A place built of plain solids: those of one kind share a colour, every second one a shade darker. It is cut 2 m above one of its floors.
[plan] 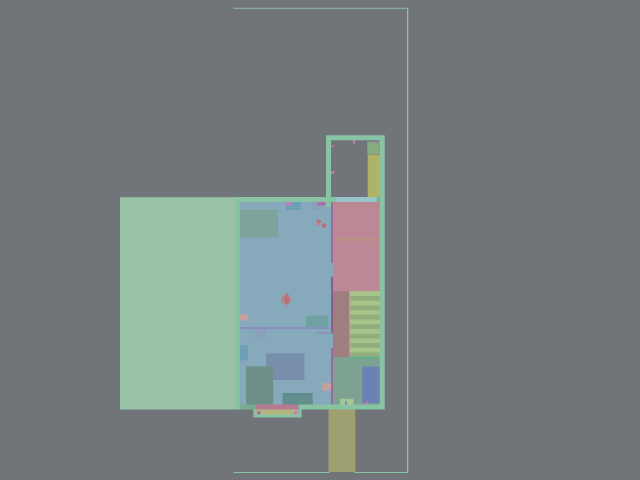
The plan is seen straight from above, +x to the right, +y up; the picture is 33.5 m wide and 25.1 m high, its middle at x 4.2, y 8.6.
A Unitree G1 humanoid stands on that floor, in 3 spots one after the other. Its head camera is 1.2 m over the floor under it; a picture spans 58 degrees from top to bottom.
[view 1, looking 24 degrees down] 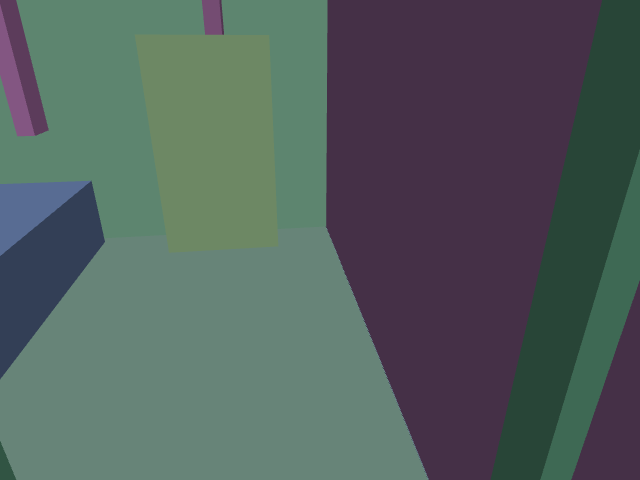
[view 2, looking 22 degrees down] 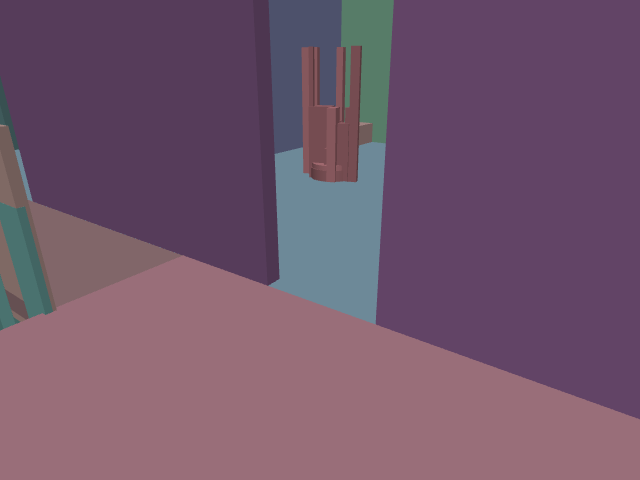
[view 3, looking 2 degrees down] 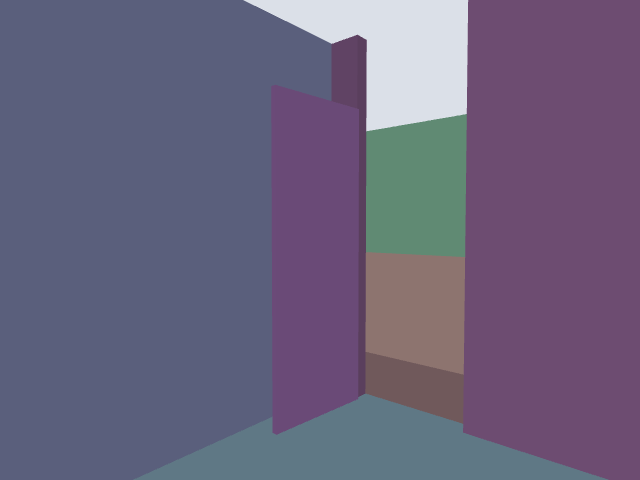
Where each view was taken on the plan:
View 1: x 5.34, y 2.90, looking -98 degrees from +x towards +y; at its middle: upper_floor_box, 2.95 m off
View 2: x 6.55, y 8.22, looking -145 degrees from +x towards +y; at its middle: upper_floor_rooms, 3.21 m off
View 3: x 2.35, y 1.95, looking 41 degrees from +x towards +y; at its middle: door_leaf_bedroom_front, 2.71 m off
